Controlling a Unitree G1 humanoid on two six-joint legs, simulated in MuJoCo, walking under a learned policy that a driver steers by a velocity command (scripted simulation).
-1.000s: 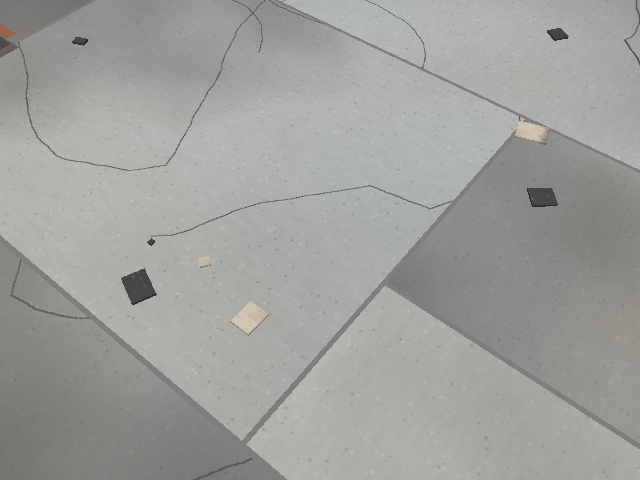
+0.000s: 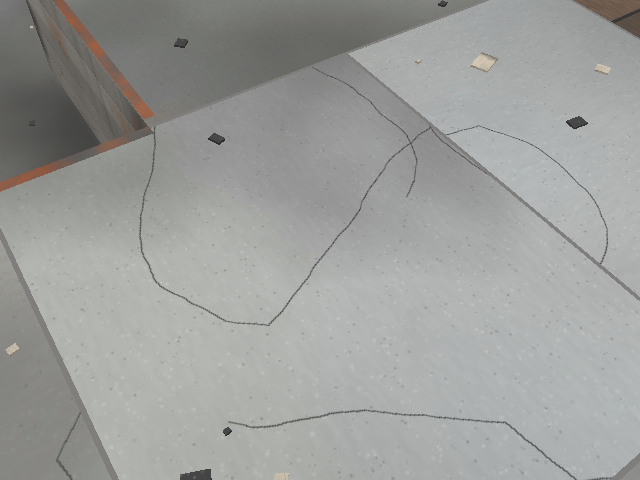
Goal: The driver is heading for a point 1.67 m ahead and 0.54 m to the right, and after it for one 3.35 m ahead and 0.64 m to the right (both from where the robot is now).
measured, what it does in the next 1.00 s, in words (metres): walks ahead, turning right: right foot, then left foot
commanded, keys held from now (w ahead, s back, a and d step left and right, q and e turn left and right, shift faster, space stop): w+e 0.88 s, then w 0.12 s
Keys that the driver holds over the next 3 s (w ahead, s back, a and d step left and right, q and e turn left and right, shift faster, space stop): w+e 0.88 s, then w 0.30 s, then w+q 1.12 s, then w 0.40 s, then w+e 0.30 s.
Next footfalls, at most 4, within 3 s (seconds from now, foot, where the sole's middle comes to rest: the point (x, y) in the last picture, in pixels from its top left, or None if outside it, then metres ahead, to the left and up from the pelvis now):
0.42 right None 0.35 -0.17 -0.77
0.90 left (377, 385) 0.69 -0.10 -0.77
1.38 right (535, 371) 0.74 -0.46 -0.77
1.88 left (462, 244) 1.11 -0.33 -0.77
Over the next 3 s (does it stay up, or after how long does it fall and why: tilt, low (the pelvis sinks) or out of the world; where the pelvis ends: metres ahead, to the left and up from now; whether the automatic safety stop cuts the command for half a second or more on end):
stays up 1.52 -0.41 0.00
